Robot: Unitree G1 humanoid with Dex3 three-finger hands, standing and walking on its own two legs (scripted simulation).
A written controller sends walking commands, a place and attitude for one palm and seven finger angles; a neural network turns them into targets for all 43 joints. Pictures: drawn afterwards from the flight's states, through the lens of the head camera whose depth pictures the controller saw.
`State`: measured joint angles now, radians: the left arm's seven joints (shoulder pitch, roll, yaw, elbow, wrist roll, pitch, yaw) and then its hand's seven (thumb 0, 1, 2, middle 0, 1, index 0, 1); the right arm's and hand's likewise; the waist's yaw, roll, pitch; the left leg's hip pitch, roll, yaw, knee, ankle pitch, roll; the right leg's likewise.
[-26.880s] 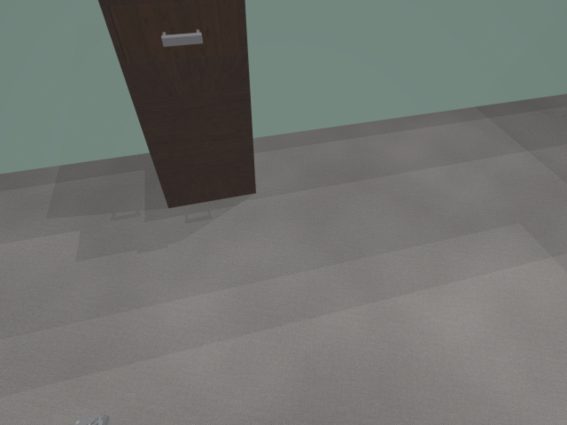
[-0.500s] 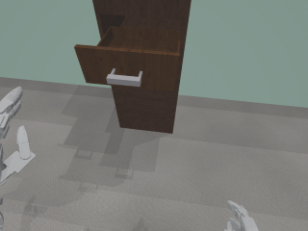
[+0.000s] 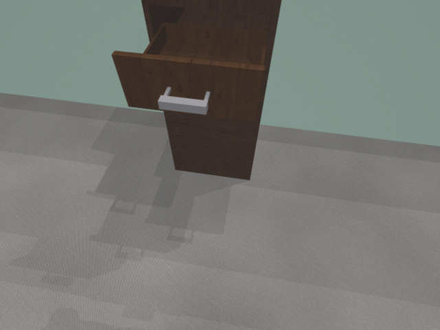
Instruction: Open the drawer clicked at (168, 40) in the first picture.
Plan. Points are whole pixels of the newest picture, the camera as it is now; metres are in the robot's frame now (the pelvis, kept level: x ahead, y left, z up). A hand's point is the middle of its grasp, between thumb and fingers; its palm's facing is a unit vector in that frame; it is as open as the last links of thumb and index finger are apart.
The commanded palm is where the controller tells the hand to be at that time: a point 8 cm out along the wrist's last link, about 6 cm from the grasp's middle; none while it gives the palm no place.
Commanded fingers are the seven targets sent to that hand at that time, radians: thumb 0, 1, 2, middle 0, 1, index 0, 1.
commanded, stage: let the arm hang, fingers relaxed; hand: left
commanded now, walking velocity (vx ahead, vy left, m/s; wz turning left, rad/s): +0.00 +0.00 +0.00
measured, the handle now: (185, 99) +0.64 +0.14 +0.03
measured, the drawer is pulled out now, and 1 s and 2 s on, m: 0.30 0.30 0.30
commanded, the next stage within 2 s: look to check the result in 0.56 s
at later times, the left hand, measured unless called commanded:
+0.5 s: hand out of the picture +0.01 +0.17 -0.18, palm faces +0.00 -0.98 -0.20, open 7.3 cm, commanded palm none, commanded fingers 0.00 0.90 0.90 -0.20 -0.30 -0.20 -0.30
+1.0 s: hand out of the picture +0.00 +0.17 -0.18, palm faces +0.01 -0.98 -0.20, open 7.4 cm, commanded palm none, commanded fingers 0.00 0.90 0.90 -0.20 -0.30 -0.20 -0.30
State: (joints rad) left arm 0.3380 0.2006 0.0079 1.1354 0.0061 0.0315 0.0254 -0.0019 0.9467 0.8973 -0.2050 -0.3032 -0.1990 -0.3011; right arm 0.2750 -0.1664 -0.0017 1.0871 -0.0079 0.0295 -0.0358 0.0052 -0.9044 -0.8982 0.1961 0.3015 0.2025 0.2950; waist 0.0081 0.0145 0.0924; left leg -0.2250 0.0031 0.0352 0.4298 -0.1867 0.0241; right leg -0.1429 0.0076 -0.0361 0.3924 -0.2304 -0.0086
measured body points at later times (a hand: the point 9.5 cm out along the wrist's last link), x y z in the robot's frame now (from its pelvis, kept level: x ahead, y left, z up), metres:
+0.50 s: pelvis -0.01 +0.00 +0.00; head +0.00 -0.01 +0.45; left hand +0.01 +0.22 -0.16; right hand -0.03 -0.21 -0.17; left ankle +0.03 +0.10 -0.74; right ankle -0.01 -0.11 -0.74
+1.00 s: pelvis +0.00 +0.00 +0.00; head +0.02 -0.01 +0.45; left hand +0.00 +0.22 -0.16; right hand +0.00 -0.22 -0.16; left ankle +0.03 +0.10 -0.74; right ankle -0.01 -0.11 -0.74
